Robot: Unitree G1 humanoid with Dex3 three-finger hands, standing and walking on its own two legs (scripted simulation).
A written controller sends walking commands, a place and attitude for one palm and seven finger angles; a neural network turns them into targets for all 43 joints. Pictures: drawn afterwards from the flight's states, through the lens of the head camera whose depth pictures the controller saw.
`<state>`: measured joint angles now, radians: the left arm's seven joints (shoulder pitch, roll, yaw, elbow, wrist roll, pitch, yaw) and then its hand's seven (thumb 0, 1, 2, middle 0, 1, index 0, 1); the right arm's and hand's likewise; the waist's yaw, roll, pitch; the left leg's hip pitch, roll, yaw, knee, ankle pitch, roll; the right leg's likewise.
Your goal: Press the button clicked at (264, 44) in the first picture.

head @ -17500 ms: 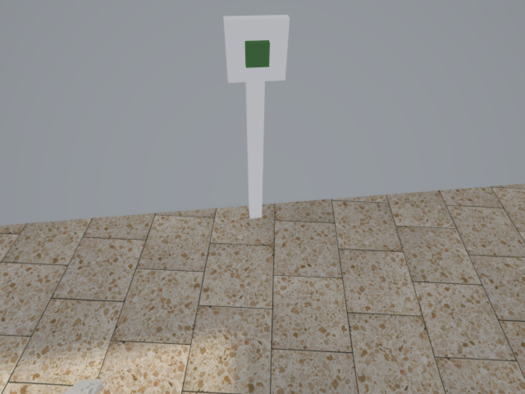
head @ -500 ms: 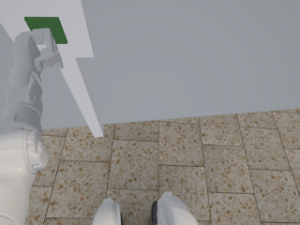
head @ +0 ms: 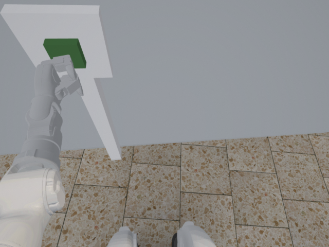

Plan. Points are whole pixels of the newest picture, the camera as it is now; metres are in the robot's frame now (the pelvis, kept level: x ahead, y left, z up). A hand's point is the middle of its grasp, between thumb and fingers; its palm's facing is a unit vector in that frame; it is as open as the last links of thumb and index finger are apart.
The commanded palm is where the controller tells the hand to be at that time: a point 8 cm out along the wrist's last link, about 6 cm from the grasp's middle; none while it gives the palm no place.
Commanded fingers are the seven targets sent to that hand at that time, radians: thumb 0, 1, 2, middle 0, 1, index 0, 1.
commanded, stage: pull the fist back off the button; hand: left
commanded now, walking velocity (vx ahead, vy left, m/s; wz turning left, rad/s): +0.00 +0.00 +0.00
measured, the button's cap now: (66, 53) +0.55 +0.21 +0.12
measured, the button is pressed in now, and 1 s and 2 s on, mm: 0 0 0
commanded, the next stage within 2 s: draw the hand back to the body in 0.52 s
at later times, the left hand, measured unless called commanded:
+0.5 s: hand (69, 110) +0.41 +0.19 +0.08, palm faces +0.06 -1.00 -0.02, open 3.1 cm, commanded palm +0.38 +0.24 +0.09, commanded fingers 0.00 0.90 0.90 -1.30 -1.50 -1.30 -1.50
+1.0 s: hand (52, 125) +0.35 +0.20 +0.13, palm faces +0.06 -1.00 -0.03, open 3.1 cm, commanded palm +0.31 +0.24 +0.14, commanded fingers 0.00 0.90 0.90 -1.30 -1.50 -1.30 -1.50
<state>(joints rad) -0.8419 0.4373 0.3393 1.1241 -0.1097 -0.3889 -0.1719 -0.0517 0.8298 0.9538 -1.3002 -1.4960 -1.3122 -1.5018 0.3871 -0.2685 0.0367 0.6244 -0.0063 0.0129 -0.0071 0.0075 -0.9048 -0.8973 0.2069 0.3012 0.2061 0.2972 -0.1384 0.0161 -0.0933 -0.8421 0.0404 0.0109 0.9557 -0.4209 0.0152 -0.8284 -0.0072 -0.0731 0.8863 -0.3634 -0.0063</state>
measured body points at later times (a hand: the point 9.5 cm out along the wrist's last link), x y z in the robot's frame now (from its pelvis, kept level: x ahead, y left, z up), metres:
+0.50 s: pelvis +0.04 -0.01 +0.02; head +0.10 -0.01 +0.47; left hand +0.40 +0.24 +0.09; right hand +0.16 -0.26 -0.09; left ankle +0.02 +0.11 -0.68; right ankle +0.03 -0.12 -0.68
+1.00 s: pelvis +0.03 -0.01 +0.03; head +0.05 -0.02 +0.48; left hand +0.34 +0.25 +0.13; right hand +0.16 -0.25 -0.07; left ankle +0.02 +0.11 -0.68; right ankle +0.03 -0.12 -0.68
